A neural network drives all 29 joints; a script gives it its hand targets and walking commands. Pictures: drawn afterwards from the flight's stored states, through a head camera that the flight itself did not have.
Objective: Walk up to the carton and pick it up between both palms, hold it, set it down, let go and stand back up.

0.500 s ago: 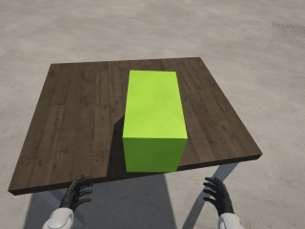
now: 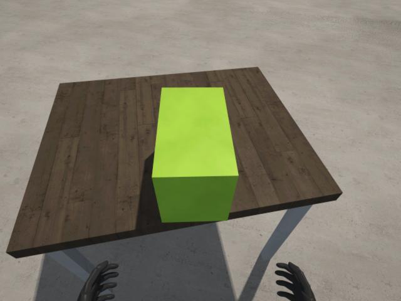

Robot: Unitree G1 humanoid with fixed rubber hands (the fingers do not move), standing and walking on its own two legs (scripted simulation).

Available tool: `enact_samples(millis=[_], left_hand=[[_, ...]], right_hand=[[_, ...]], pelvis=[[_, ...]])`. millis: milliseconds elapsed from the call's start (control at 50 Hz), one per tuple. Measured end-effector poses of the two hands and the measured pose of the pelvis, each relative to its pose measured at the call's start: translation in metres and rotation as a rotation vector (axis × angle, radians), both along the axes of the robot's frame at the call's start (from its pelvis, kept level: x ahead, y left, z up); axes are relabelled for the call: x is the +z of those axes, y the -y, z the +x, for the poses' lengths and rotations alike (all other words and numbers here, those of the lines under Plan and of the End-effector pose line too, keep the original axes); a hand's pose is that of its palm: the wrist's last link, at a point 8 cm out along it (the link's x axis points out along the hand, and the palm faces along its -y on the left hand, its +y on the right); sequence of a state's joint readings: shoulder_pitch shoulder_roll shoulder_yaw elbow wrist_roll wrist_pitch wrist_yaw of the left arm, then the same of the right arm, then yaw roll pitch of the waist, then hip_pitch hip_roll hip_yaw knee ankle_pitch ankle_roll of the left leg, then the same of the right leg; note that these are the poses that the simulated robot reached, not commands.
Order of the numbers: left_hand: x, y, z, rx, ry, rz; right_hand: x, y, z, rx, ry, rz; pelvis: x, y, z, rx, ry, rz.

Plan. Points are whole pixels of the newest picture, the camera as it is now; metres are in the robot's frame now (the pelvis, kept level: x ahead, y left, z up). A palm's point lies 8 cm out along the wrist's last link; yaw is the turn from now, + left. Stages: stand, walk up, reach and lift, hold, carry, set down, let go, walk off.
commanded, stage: set down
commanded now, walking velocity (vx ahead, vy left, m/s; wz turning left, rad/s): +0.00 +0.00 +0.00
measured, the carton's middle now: (193, 152) +0.47 +0.03 +0.00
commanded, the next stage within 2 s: let go in 0.84 s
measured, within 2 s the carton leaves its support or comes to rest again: neither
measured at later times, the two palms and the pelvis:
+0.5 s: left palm (98, 285) +0.17 +0.22 -0.10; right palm (298, 284) +0.18 -0.20 -0.09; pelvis +0.02 +0.01 +0.00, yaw +0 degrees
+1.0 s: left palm (100, 279) +0.18 +0.22 -0.08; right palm (309, 280) +0.18 -0.22 -0.08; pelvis +0.01 +0.00 +0.00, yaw -1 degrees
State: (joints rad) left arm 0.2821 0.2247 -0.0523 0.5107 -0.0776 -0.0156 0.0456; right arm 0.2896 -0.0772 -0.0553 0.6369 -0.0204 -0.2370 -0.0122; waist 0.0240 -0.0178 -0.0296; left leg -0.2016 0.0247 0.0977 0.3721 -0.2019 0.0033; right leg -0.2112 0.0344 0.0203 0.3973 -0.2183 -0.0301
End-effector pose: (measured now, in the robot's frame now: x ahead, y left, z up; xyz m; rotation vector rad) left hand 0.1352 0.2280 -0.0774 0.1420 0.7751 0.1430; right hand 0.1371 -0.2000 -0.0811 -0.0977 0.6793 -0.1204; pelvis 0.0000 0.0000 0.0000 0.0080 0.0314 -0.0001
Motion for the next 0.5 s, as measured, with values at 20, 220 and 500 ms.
enact_samples(millis=[20, 220, 500], left_hand=[[-0.002, 0.0, 0.001, -0.001, -0.011, 0.0], [-0.017, 0.001, 0.016, -0.011, -0.109, -0.018], [-0.021, 0.004, 0.039, -0.025, -0.168, -0.043]], right_hand=[[-0.001, 0.001, 0.001, 0.001, -0.006, 0.0], [-0.008, 0.006, 0.02, 0.003, -0.063, -0.005], [-0.009, 0.0, 0.041, -0.007, -0.117, 0.009]], pelvis=[[0.0, 0.0, 0.001, 0.001, -0.002, 0.0], [0.0, -0.001, 0.009, 0.002, -0.031, -0.005], [0.002, -0.007, 0.02, -0.006, -0.049, -0.015]])
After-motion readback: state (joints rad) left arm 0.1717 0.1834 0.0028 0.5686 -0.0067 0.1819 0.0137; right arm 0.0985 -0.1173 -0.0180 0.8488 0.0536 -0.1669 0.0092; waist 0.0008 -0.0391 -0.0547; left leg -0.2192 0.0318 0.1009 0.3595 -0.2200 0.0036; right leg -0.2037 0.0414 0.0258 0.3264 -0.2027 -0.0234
